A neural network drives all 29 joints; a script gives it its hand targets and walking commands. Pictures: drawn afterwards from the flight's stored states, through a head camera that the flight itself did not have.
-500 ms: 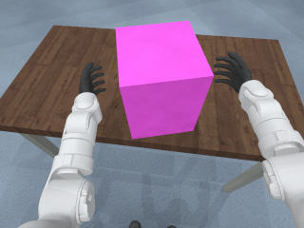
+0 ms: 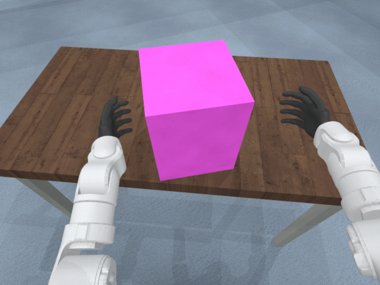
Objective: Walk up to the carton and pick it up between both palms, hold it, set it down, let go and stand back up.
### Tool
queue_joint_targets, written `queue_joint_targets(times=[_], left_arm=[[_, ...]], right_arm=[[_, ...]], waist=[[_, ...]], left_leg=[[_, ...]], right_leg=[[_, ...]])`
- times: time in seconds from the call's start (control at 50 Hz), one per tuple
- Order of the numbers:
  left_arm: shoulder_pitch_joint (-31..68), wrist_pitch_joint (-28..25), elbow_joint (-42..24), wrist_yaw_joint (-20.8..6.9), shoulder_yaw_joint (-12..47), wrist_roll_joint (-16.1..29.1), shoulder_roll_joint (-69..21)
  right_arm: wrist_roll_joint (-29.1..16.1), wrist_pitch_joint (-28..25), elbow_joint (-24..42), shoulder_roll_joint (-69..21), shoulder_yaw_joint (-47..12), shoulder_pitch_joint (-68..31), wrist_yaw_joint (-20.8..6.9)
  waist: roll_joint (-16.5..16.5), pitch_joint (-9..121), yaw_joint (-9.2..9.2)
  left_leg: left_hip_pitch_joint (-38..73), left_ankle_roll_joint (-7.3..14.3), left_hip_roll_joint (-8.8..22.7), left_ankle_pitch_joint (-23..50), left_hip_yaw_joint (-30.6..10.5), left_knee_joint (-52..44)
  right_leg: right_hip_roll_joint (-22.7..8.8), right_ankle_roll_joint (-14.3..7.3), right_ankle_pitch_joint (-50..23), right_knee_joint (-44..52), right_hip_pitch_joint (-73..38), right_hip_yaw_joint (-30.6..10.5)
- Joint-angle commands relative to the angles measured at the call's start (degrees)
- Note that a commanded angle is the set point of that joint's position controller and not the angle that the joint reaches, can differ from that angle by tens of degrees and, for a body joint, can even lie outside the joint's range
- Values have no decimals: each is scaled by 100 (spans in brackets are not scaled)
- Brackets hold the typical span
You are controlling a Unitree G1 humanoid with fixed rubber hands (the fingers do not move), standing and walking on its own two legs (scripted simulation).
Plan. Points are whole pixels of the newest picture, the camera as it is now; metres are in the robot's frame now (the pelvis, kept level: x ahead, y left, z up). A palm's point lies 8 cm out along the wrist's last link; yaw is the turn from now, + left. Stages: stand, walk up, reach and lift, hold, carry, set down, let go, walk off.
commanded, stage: set down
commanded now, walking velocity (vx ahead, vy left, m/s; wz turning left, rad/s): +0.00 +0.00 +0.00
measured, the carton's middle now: (190, 114) +0.49 +0.05 +0.05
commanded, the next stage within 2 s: let go in 1.90 s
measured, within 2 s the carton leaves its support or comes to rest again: neither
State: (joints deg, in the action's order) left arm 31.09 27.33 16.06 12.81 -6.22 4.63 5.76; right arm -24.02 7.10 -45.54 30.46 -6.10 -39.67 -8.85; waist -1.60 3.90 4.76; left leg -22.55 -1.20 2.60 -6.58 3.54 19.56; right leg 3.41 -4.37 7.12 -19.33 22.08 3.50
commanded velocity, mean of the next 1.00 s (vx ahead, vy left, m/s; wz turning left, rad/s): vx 0.00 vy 0.00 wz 0.00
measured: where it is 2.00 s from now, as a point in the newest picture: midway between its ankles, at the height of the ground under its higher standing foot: outside the picture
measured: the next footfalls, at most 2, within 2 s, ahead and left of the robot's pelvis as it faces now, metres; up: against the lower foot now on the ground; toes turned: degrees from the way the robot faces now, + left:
none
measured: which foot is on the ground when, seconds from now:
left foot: down 0.00-1.00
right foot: down 0.00-1.00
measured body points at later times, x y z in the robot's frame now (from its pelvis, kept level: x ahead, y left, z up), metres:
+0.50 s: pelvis +0.00 +0.00 +0.00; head +0.04 +0.01 +0.45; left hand +0.35 +0.20 +0.08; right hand +0.39 -0.23 +0.08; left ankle +0.02 +0.13 -0.74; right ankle +0.02 -0.07 -0.74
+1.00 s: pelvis +0.01 +0.01 +0.00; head +0.03 +0.02 +0.45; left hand +0.32 +0.20 +0.05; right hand +0.34 -0.23 +0.05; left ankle +0.02 +0.13 -0.74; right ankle +0.02 -0.07 -0.74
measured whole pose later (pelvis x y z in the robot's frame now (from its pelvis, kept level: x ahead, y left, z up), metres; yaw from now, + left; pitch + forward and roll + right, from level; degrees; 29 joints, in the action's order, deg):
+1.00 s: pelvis +0.01 +0.01 +0.00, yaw -1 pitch +3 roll +1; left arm 7.4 22.1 2.3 12.9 -3.4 -0.1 0.5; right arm -22.6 -1.2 -32.6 26.7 -2.4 -14.5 -11.2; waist -2.2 0.0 2.1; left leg -13.7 -0.4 1.5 -8.8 4.7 19.8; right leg 2.4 -3.6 10.0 -21.6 14.4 2.2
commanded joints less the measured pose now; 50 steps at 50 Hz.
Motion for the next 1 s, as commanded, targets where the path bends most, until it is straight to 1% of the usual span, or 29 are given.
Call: queue_joint_targets(times=[0.0,0.02,0.06,0.08,0.2,0.26,0.28,0.3,0.34,0.36,0.4,0.44,0.48,0.52,0.56,0.58,0.62,0.64,0.66,0.7,0.78,0.8,0.82,0.84,0.86,0.9,0.92,0.94,0.98], left_arm=[[2091,-234,-729,-84,-134,-84,529],[924,-313,-1068,-77,-194,-233,204],[2210,-315,-1130,-67,-169,-70,618],[1236,-340,-1240,-51,-81,-164,405],[1350,-203,-1145,123,183,38,141],[1384,-229,-1465,77,134,-45,118],[-388,-294,-1819,29,101,-299,-213],[2142,-300,-2092,8,29,-55,548],[240,-277,-2007,76,237,-190,-44],[1206,-264,-2163,49,89,-139,264],[-74,-301,-2400,-45,-49,-312,-2],[1721,-249,-1993,-6,127,-31,395],[-72,-328,-1995,114,160,-219,-175],[-313,-359,-2288,50,-3,-345,-108],[1366,-331,-1960,37,37,-192,259],[-468,-359,-2064,82,70,-403,-212],[1297,-374,-2333,91,202,-128,181],[-858,-348,-2008,104,256,-326,-408],[0,-371,-2388,54,187,-228,-142],[-150,-314,-2297,86,259,-367,-262],[-109,-359,-2432,96,209,-314,-130],[-1727,-387,-2270,6,137,-568,-506],[81,-451,-2675,-46,83,-402,56],[-1377,-464,-2195,-71,167,-596,-483],[-969,-597,-2403,-135,4,-579,-199],[209,-790,-2543,55,313,-348,-47],[-2051,-673,-1948,52,542,-653,-894],[-1012,-834,-2850,-24,328,-432,-257],[-1889,-852,-2587,-11,431,-690,-553]], right_arm=[[1,-240,974,1166,338,-2419,-6],[-96,-392,1152,990,203,-1280,-4],[37,-383,1434,1196,550,-2549,60],[-2,-391,1187,1027,460,-1305,34],[151,-182,1283,907,655,-1464,-44],[137,-278,1372,1062,780,-1378,-49],[-3,-436,1439,855,533,249,-70],[220,-444,2069,1321,1047,-2072,25],[112,-532,1608,1256,805,-345,-53],[147,-533,1844,1311,994,-1129,-41],[31,-654,2073,1048,808,-68,4],[107,-501,2096,1280,966,-1719,13],[-6,-572,1956,946,687,-73,-108],[-67,-701,2086,905,612,17,-136],[44,-614,2167,1300,849,-1424,-120],[-163,-653,1531,1081,597,392,-208],[31,-696,2130,1456,937,-1208,-165],[-128,-675,1552,1041,535,738,-259],[-77,-751,2117,1216,856,-187,-246],[-79,-746,1999,1113,764,-49,-294],[36,-844,2401,1242,877,-56,-172],[-31,-906,1982,876,475,1642,-147],[127,-902,2491,1368,1032,-136,-85],[119,-873,1822,954,661,1485,-128],[240,-995,2336,1003,799,956,-93],[216,-976,2266,1034,1037,-10,-165],[214,-893,1293,735,683,2096,-307],[115,-1079,2120,1089,950,1154,-245],[114,-1253,2051,1052,761,2030,-231]], waist=[[-547,3140,98],[-657,3137,71],[-496,3403,-27],[-424,2933,-54],[-423,2647,29],[-313,2650,-134],[-364,2412,-97],[-138,3077,-330],[-343,2557,-306],[-206,2728,-399],[-496,2522,-357],[-472,2654,-356],[-505,2269,-139],[-405,2360,-16],[-401,2747,-141],[-419,2180,-21],[-234,2481,-184],[-303,1997,-15],[-384,2278,-151],[-410,2129,-16],[-622,2057,-218],[-901,1699,-168],[-528,2395,-438],[-695,1668,-386],[-820,1749,-342],[-226,1940,-290],[-275,1088,-266],[-199,1757,-359],[-214,1571,-418]], left_leg=[[-362,231,-255,327,-268,-227],[-17,254,-234,713,-324,-278],[-308,257,-329,372,-210,-291],[-15,209,-285,384,-305,-282],[182,199,-252,-153,-238,-247],[241,247,-244,217,-268,-259],[863,175,-190,759,-379,-195],[399,195,-306,436,-241,-210],[855,162,-213,639,-382,-147],[630,233,-225,495,-339,-153],[896,221,-230,826,-400,-173],[122,309,-257,-10,-330,-164],[751,276,-130,367,-418,-165],[793,233,-229,665,-301,-176],[294,247,-248,129,-265,-138],[632,226,-130,368,-382,-167],[572,227,-211,290,-258,-236],[1004,197,-137,516,-368,-139],[816,235,-201,369,-243,-170],[740,237,-182,163,-272,-211],[948,272,-184,400,-392,-187],[1128,241,-162,764,-389,-136],[853,221,-257,347,-293,-139],[953,242,-224,380,-324,-126],[863,260,-254,231,-324,-158],[588,239,-268,-228,-247,-200],[1279,168,-162,174,-409,-246],[1374,158,-245,490,-332,-125],[1846,142,-179,940,-430,-81]], right_leg=[[-450,518,-2524,-422,-3047,-1030],[-383,495,-2860,-376,-3472,-1038],[-314,518,-2431,-384,-3117,-922],[-392,480,-2100,-201,-3130,-1016],[-373,338,-479,5,-2405,-1030],[-342,375,-1391,-176,-2508,-884],[-342,386,-1961,-118,-2782,-879],[-360,480,-1987,-275,-2349,-838],[-275,390,-1817,-188,-2438,-758],[-347,383,-1830,-217,-2304,-870],[-421,488,-2618,-225,-2676,-989],[-479,465,-1679,-323,-2379,-1101],[-389,358,-1501,-185,-2358,-1036],[-396,308,-2058,-205,-2581,-1062],[-386,394,-1772,-259,-2336,-1067],[-416,296,-1689,-212,-2564,-1111],[-320,297,-1647,-242,-1984,-962],[-361,234,-1667,-142,-2391,-1066],[-362,277,-1613,-122,-2145,-1008],[-398,246,-1306,-81,-2213,-1074],[-414,292,-1734,-81,-2065,-1066],[-471,363,-2385,-39,-2600,-1113],[-502,387,-2322,-205,-2273,-1057],[-500,332,-2213,-146,-2611,-1212],[-543,380,-1919,-59,-2436,-1260],[-415,289,-1170,-162,-1931,-1056],[-352,216,-1142,-4,-2086,-1000],[-441,231,-1449,41,-1858,-981],[-363,232,-2219,-103,-1884,-926]])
